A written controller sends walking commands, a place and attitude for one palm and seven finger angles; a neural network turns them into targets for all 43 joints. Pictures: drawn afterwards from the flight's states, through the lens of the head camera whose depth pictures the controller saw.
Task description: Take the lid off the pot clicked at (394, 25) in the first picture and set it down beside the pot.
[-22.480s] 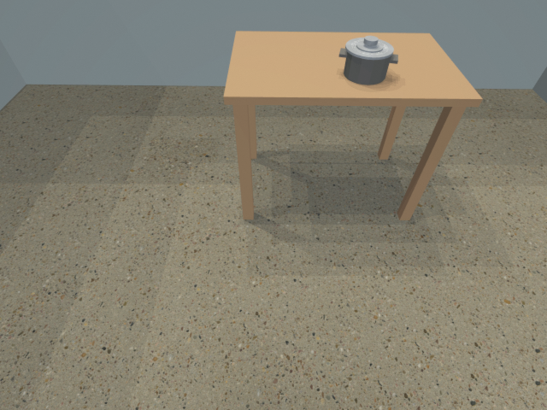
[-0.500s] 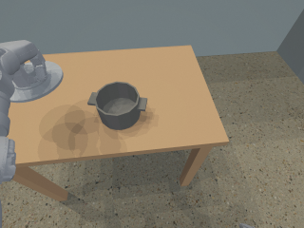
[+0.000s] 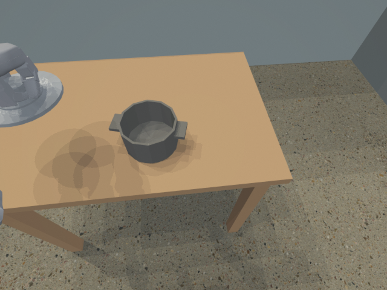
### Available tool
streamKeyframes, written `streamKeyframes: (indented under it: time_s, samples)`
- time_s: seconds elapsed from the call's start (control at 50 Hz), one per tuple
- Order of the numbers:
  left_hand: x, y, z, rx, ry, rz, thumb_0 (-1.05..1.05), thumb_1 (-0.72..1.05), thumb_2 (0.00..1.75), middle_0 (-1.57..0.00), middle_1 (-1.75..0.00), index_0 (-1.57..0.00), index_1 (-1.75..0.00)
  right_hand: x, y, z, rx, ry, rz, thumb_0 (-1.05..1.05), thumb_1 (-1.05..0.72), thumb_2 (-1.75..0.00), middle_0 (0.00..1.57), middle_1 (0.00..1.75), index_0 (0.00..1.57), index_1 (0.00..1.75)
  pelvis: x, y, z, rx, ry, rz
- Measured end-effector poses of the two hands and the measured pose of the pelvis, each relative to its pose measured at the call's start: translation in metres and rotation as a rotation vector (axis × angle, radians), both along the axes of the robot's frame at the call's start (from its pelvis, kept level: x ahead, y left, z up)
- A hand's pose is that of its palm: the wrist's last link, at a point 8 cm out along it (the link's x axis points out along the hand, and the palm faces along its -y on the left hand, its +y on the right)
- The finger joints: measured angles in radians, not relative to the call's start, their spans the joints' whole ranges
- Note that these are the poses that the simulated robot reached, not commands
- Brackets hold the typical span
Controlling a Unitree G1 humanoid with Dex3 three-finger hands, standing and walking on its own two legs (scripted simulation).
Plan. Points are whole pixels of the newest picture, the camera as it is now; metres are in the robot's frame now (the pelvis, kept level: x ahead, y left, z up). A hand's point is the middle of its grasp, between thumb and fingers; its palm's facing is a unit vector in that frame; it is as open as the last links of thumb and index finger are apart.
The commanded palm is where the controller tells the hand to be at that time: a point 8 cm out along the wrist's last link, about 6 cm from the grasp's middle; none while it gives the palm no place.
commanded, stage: lower the lid onto the table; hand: left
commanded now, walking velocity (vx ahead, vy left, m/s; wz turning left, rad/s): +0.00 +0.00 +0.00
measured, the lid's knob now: (13, 86) +0.48 +0.36 +0.14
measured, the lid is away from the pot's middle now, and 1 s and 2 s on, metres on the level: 0.24 0.24 0.24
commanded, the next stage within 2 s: none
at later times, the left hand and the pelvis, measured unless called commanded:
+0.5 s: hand (23, 102) +0.44 +0.33 +0.13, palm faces -0.38 -0.09 -0.92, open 4.2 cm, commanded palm +0.46 +0.33 +0.20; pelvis +0.00 +0.00 +0.00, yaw +0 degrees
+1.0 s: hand (30, 119) +0.43 +0.33 +0.09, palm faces -0.44 -0.11 -0.89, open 4.2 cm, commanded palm +0.47 +0.34 +0.16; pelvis -0.01 -0.01 +0.00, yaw -1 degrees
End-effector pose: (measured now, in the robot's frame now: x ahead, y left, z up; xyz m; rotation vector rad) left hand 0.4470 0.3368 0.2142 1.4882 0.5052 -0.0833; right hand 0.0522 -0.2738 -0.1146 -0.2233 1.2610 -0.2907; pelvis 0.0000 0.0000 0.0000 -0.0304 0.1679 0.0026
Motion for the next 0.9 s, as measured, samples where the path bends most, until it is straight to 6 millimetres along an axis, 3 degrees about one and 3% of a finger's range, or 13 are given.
streamKeyframes:
  time_s: [0.46,0.9]
  samples:
    - [-0.002,-0.010,-0.023,0.009,0.029,-0.024,-0.13,0.33,0.97,-0.44,-0.91,-1.06,-1.18,0.007,-0.001,-0.002,0.009,-0.015,0.003,0.00,-0.91,-0.90,0.21,0.30,0.20,0.30,-0.002,-0.004,-0.001,0.001,0.010,-0.004]
    - [-0.012,-0.010,-0.052,-0.002,0.077,-0.020,-0.13,0.33,0.97,-0.43,-0.91,-1.05,-1.18,-0.011,-0.013,-0.001,-0.027,0.009,-0.025,0.00,-0.91,-0.90,0.21,0.30,0.20,0.30,-0.008,-0.009,-0.003,0.000,0.014,-0.014]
